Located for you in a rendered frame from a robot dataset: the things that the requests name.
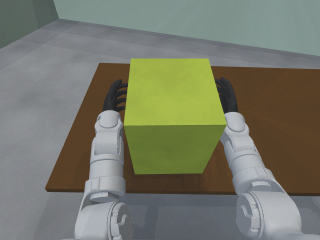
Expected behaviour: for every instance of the table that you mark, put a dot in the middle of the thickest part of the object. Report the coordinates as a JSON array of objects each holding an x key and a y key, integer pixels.
[{"x": 281, "y": 107}]

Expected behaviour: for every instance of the left robot forearm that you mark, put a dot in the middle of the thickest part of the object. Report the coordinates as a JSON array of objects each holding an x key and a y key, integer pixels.
[{"x": 106, "y": 175}]

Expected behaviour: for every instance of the carton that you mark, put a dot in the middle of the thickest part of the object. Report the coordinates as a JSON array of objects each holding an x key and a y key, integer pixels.
[{"x": 173, "y": 115}]

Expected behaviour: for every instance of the robot right hand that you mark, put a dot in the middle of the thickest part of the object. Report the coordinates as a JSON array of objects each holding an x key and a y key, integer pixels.
[{"x": 227, "y": 98}]

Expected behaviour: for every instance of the robot left upper arm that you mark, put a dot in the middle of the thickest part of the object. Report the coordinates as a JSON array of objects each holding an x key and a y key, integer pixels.
[{"x": 104, "y": 221}]

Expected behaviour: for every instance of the right robot forearm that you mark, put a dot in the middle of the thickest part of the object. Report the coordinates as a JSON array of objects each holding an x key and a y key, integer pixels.
[{"x": 247, "y": 168}]

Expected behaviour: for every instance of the robot left hand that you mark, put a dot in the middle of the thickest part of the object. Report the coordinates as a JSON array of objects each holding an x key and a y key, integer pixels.
[{"x": 111, "y": 101}]

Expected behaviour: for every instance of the robot right upper arm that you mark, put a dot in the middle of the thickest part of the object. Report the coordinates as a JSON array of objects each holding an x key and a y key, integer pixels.
[{"x": 269, "y": 215}]

